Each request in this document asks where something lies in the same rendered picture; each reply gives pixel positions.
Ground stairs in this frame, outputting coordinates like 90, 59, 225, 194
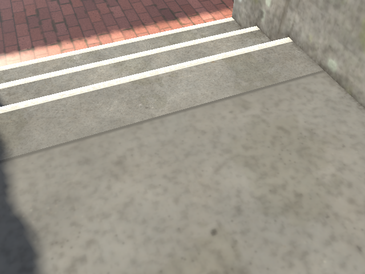
0, 17, 271, 107

